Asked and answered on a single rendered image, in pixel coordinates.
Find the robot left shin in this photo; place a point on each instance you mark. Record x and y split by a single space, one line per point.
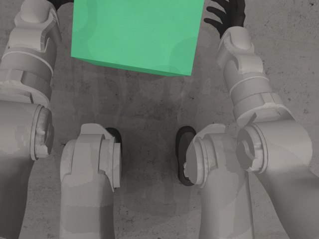
68 151

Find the left robot hand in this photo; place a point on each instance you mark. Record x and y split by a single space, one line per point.
57 3

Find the robot left forearm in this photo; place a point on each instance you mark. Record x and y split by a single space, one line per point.
28 62

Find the robot left upper arm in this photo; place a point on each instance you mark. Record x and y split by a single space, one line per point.
26 134

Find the robot right forearm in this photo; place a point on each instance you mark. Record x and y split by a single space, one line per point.
249 87

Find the robot right upper arm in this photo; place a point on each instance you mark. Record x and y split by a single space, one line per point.
279 152

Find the carton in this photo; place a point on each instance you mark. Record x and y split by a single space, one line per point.
150 36

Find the right robot hand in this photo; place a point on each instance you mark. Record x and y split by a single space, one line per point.
234 15

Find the left robot thigh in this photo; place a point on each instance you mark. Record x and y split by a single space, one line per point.
87 197

